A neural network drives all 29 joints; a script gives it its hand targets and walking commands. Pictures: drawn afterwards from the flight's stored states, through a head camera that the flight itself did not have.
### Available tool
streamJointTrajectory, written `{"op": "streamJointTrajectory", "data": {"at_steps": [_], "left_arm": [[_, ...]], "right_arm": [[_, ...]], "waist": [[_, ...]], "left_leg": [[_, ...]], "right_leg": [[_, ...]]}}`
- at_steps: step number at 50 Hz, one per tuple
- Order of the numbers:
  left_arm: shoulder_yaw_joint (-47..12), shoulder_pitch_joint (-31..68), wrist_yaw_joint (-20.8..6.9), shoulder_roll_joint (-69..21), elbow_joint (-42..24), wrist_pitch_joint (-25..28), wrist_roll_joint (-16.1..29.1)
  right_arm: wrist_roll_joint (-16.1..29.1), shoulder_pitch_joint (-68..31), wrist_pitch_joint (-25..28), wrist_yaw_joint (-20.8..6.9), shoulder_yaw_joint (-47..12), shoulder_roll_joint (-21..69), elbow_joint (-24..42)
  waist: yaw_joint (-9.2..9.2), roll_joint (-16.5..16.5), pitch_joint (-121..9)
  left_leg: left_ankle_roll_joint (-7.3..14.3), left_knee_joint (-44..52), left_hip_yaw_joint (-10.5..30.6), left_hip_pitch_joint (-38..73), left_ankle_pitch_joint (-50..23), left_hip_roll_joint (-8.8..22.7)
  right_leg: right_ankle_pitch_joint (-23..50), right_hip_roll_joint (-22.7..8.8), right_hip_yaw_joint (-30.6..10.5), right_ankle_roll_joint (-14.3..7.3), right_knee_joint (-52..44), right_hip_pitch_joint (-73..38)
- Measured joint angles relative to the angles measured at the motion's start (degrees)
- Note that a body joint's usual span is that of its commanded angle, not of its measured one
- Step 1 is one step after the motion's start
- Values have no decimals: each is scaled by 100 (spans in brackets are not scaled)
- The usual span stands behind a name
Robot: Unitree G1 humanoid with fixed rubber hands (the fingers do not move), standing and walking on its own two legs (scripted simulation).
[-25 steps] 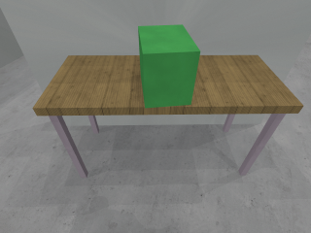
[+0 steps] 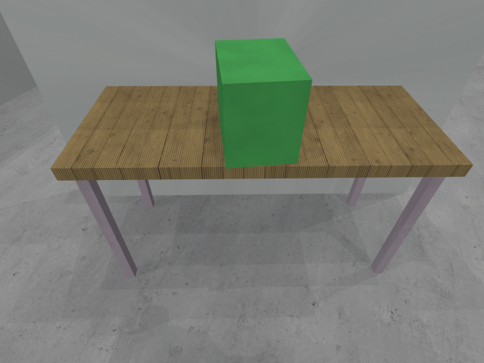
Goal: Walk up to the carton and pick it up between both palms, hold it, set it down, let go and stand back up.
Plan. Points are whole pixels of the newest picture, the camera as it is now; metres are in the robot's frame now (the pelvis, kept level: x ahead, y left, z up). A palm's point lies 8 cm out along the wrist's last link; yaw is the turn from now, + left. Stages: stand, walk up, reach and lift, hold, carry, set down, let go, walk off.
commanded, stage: stand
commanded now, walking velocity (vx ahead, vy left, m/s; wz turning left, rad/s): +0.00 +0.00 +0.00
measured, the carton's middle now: (255, 101) +0.85 -0.04 +0.04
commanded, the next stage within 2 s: walk up in 0.14 s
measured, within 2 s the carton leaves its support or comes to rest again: neither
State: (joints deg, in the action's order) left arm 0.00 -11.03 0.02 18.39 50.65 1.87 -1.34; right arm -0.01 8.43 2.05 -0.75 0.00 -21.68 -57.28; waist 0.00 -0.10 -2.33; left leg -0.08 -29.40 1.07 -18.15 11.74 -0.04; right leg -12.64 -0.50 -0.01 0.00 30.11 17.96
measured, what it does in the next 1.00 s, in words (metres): walks ahead: right foot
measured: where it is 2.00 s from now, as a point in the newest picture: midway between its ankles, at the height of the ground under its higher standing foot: outside the picture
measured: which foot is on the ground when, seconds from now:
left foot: down 0.00-0.94, up 0.96-1.00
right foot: down 0.00-0.62, up 0.64-0.92, down 0.94-1.00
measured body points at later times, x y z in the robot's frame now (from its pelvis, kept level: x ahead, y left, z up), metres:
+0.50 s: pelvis +0.02 +0.00 +0.00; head +0.00 +0.01 +0.45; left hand +0.11 +0.30 -0.11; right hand +0.08 -0.32 -0.11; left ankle +0.04 +0.12 -0.73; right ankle +0.03 -0.12 -0.73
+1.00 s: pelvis +0.11 -0.03 -0.02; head +0.11 -0.03 +0.43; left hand +0.19 +0.28 -0.13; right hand +0.16 -0.36 -0.13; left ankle +0.05 +0.12 -0.70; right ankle +0.19 -0.15 -0.74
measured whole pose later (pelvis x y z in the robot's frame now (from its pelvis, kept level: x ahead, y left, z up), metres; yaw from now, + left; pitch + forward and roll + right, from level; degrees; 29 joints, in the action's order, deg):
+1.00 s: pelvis +0.11 -0.03 -0.02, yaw +3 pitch -4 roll +0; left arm 0.0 -13.1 -2.1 22.1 50.7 3.0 -1.3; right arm 0.0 20.1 3.9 -0.4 0.3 -26.0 -52.7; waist 0.1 0.3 2.5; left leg 1.1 -55.6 3.9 -15.6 27.3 -0.3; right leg -14.3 -0.9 -0.1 -0.1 40.3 21.4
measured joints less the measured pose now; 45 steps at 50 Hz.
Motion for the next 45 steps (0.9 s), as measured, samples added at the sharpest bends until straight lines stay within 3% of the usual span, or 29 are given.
{"op": "streamJointTrajectory", "data": {"at_steps": [16,21,30,33,37,41,45], "left_arm": [[0,0,0,0,2,0,0],[1,-124,-104,89,3,0,0],[0,-490,-162,292,4,13,0],[2,-470,-162,306,5,-17,0],[1,-258,-162,311,-1,-12,0],[0,-1,-181,312,-1,-10,0],[-1,114,-216,322,-1,26,0]], "right_arm": [[0,-9,-2,-1,0,0,-4],[0,279,77,-93,1,-130,27],[0,876,194,-101,20,-391,56],[0,1141,372,-80,28,-381,139],[0,1636,420,-9,28,-362,222],[0,1874,408,60,28,-365,303],[0,1817,340,49,31,-416,387]], "waist": [[0,0,-1],[-1,0,-87],[-1,3,-100],[-10,10,-91],[-4,23,-76],[-1,55,65],[4,65,158]], "left_leg": [[0,5,0,1,-1,0],[17,-260,15,3,717,0],[74,-679,34,14,807,-3],[111,-736,33,52,763,-35],[138,-531,166,262,848,-37],[138,-388,247,523,896,-38],[125,-506,279,646,1105,-41]], "right_leg": [[1,-1,0,0,-5,-1],[-460,12,0,0,106,-64],[-464,28,0,-10,253,-217],[-949,31,13,-10,1148,61],[-1029,65,1,-10,2055,588],[-1032,-95,-3,-10,1991,910],[-861,-205,-6,-10,1289,883]]}}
